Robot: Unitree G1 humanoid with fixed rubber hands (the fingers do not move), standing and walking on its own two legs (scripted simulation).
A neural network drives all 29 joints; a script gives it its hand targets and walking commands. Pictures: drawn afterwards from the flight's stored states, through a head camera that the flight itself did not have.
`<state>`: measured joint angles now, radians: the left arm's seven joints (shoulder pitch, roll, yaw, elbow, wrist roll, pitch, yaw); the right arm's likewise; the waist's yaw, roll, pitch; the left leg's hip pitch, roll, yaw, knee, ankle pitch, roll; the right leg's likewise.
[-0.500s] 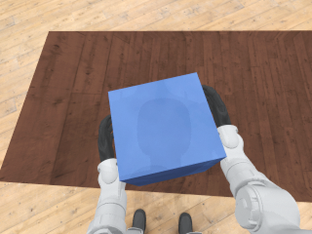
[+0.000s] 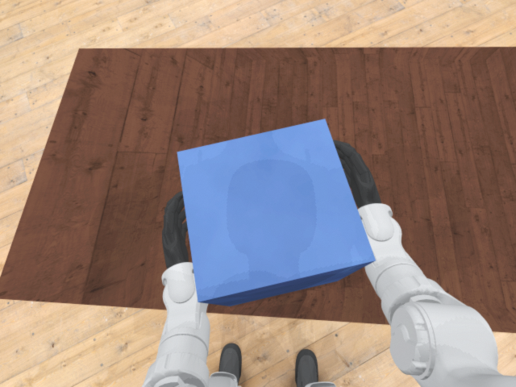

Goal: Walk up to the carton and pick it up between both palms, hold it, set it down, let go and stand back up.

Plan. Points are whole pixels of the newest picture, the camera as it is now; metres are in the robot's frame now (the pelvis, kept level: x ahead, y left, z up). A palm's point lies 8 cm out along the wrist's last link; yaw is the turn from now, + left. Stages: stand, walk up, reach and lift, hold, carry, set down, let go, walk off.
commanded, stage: set down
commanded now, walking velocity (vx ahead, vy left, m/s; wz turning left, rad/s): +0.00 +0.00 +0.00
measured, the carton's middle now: (270, 227) +0.36 +0.04 -0.08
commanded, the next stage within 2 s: none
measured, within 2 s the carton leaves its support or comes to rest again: neither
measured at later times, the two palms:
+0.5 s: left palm (161, 262) +0.29 +0.21 -0.07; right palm (372, 191) +0.43 -0.12 -0.05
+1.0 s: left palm (161, 269) +0.28 +0.21 -0.07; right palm (398, 214) +0.39 -0.16 -0.06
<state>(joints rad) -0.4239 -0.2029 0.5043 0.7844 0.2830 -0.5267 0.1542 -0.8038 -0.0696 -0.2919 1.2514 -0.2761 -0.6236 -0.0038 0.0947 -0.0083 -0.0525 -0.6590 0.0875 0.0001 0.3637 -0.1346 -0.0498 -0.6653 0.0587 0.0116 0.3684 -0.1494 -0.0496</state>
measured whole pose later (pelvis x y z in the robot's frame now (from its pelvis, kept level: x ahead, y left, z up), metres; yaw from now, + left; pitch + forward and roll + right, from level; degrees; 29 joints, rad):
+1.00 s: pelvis -0.03 +0.01 -0.02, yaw -1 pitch +28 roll +0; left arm -0.47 -0.08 0.30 0.96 0.06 -0.53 0.19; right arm -0.83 -0.34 0.19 1.50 0.29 -0.67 0.11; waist 0.16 0.01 -0.16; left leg -0.86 0.09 0.00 0.57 -0.20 -0.07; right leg -0.86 0.06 0.01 0.57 -0.19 -0.05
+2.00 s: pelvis -0.05 +0.01 -0.01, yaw +0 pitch +16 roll +0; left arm -0.15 -0.07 0.11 0.76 0.00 -0.43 0.22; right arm -0.39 -0.46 0.18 1.40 0.41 -0.73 0.26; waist 0.16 0.02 -0.13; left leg -0.63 0.09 0.00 0.57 -0.21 -0.07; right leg -0.63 0.06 0.01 0.57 -0.21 -0.04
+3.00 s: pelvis -0.02 +0.02 -0.01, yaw +0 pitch +9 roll +0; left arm 0.17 0.00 0.06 0.59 0.00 -0.33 0.16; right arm -0.05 -0.43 0.19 1.22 0.44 -0.66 0.27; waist 0.13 0.00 -0.11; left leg -0.45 0.07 0.00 0.57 -0.28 -0.06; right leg -0.45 0.04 0.01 0.57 -0.28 -0.03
